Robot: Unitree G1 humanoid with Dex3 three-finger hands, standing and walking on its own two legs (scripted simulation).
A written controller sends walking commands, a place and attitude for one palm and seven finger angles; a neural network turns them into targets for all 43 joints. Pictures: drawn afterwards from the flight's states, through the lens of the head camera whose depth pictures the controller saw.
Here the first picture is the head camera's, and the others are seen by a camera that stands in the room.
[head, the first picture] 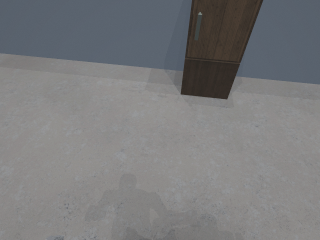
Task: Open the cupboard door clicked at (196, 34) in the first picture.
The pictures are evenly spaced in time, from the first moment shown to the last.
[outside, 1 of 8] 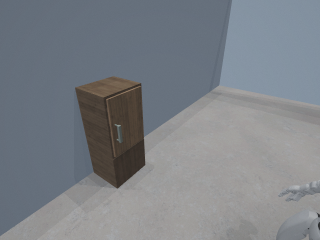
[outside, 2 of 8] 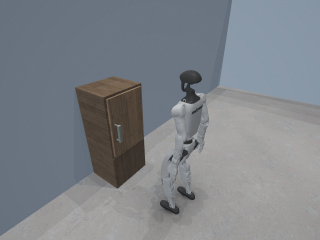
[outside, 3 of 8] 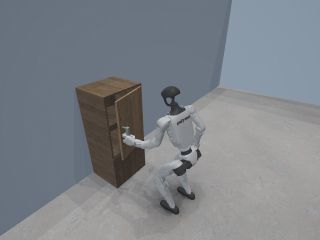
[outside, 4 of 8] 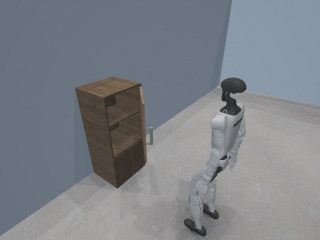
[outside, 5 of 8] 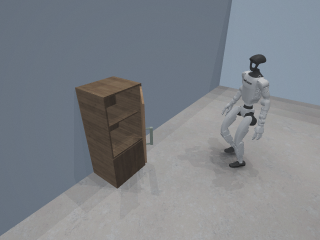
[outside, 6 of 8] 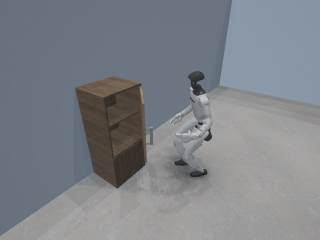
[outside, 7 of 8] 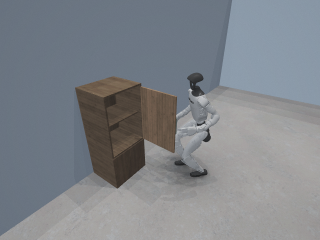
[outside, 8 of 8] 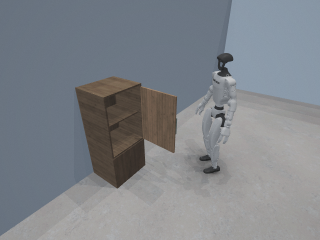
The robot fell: no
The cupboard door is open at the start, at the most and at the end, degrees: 0 89 88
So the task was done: yes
